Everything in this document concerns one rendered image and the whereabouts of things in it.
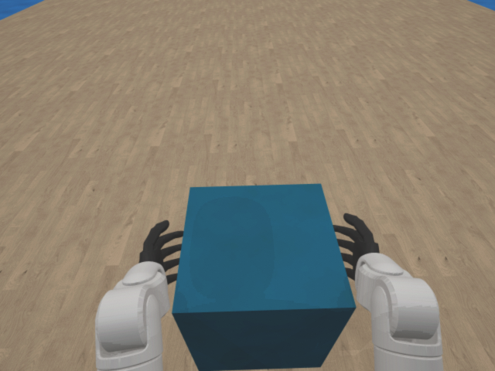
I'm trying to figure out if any right robot forearm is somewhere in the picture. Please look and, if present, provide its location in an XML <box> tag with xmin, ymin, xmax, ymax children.
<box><xmin>355</xmin><ymin>253</ymin><xmax>443</xmax><ymax>371</ymax></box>

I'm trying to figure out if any carton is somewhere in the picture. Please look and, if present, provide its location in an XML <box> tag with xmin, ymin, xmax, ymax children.
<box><xmin>172</xmin><ymin>184</ymin><xmax>356</xmax><ymax>371</ymax></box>

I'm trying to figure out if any robot left hand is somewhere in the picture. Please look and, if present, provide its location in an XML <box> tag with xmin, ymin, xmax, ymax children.
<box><xmin>139</xmin><ymin>220</ymin><xmax>183</xmax><ymax>284</ymax></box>

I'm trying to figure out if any robot right hand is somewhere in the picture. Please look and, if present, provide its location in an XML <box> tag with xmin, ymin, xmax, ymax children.
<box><xmin>333</xmin><ymin>213</ymin><xmax>380</xmax><ymax>281</ymax></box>

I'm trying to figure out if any left robot forearm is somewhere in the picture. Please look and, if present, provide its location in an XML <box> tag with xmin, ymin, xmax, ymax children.
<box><xmin>95</xmin><ymin>261</ymin><xmax>170</xmax><ymax>371</ymax></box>

